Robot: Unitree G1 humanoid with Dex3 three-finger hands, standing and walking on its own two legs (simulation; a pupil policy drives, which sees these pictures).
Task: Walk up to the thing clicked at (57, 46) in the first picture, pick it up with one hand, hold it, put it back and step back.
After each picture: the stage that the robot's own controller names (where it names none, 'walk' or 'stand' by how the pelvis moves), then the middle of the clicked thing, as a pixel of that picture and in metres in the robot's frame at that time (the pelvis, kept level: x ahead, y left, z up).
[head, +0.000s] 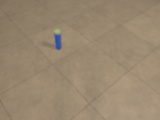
stand; (58, 40) +1.35 +0.23 -0.65
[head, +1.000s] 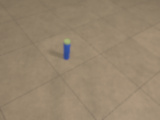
walk; (66, 49) +1.22 +0.08 -0.64
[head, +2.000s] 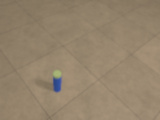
walk; (57, 81) +0.75 +0.12 -0.65
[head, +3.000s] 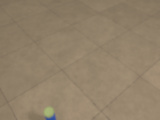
walk; (50, 118) +0.48 +0.20 -0.63
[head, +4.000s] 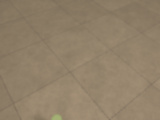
stand; out of the picture +0.40 +0.14 -0.64
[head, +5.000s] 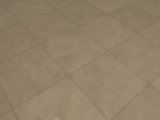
stand; out of the picture +0.39 +0.15 -0.65
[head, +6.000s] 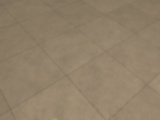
stand; out of the picture +0.39 +0.15 -0.66
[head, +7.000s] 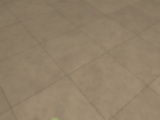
stand; out of the picture +0.39 +0.15 -0.66
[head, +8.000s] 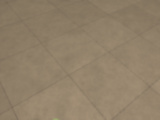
stand; out of the picture +0.38 +0.14 -0.66
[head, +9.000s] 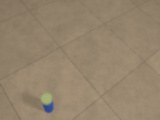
go down; (47, 103) +0.42 +0.15 -0.58
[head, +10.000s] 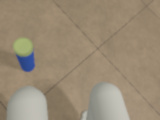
go down; (25, 57) +0.48 +0.18 -0.26
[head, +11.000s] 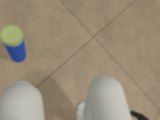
close in; (15, 47) +0.48 +0.19 -0.24
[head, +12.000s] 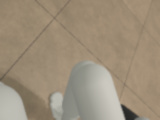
close; out of the picture +0.47 +0.24 -0.16
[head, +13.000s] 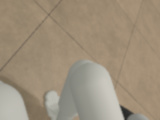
lift; out of the picture +0.45 +0.24 -0.16
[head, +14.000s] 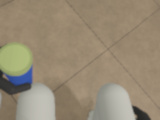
lift; (19, 72) +0.34 +0.20 -0.04
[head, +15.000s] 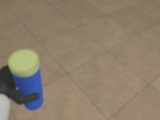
hold; (29, 85) +0.31 +0.16 +0.09
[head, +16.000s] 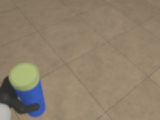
hold; (31, 94) +0.29 +0.16 +0.03
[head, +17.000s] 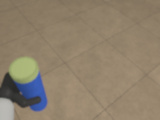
crouch; (32, 88) +0.32 +0.16 +0.03
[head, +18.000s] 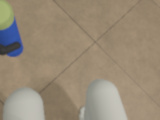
crouch; (6, 34) +0.48 +0.17 -0.04
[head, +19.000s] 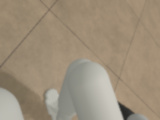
lower; out of the picture +0.46 +0.26 -0.17
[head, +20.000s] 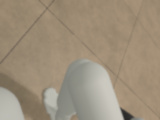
lower; out of the picture +0.46 +0.26 -0.17
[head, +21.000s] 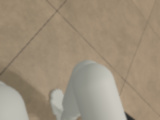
lower; out of the picture +0.45 +0.24 -0.16
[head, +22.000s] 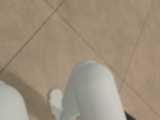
lower; out of the picture +0.44 +0.25 -0.17
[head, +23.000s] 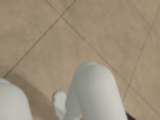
loosen; out of the picture +0.43 +0.21 -0.16
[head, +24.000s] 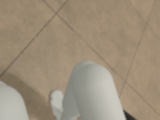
withdraw; out of the picture +0.45 +0.23 -0.18
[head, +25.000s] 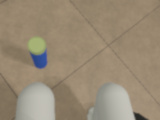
walk; (39, 55) +0.48 +0.17 -0.28
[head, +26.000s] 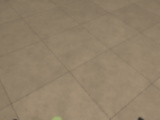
stand; out of the picture +0.40 +0.12 -0.59
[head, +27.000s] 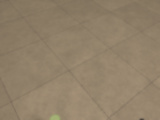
stand; out of the picture +0.40 +0.14 -0.60
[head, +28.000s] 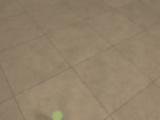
stand; out of the picture +0.41 +0.13 -0.61
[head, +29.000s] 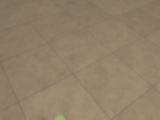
walk; out of the picture +0.43 +0.13 -0.65
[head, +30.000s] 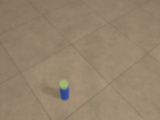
walk; (64, 90) +0.57 +0.10 -0.63
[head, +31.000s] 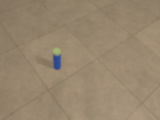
walk; (57, 59) +0.86 +0.15 -0.64
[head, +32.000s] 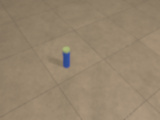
stand; (66, 57) +1.02 +0.13 -0.64
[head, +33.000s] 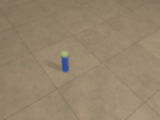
stand; (65, 62) +1.03 +0.14 -0.66
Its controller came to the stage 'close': yes
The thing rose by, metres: 0.69
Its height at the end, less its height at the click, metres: +0.00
